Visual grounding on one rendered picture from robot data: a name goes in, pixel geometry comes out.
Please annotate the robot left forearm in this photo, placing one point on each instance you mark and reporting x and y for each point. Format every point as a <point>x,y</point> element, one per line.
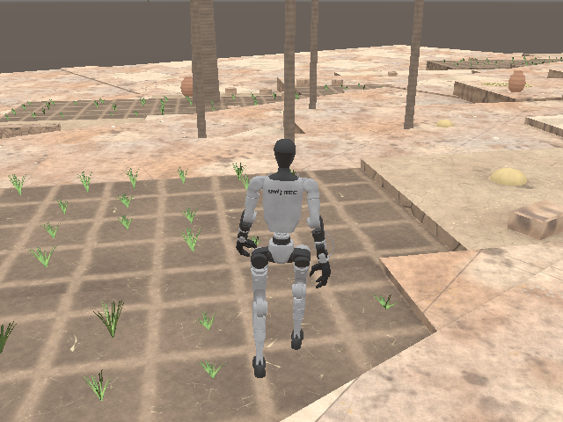
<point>244,229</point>

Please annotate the right robot hand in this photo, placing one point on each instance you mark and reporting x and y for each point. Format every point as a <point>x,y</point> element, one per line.
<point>326,271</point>

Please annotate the robot right upper arm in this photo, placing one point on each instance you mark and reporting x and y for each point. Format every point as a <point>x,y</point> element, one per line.
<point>311,187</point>

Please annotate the robot left upper arm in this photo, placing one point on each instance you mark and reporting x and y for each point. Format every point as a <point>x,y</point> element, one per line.
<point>251,199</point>

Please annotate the left robot hand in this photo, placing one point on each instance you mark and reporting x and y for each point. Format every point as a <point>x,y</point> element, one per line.
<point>248,244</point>

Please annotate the robot right foot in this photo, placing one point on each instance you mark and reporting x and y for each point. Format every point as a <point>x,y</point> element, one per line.
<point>296,342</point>

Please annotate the robot right forearm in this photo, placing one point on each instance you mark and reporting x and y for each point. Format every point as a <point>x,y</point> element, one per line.
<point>319,241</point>

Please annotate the humanoid robot torso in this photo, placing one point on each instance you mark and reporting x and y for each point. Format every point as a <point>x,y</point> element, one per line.
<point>282,204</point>

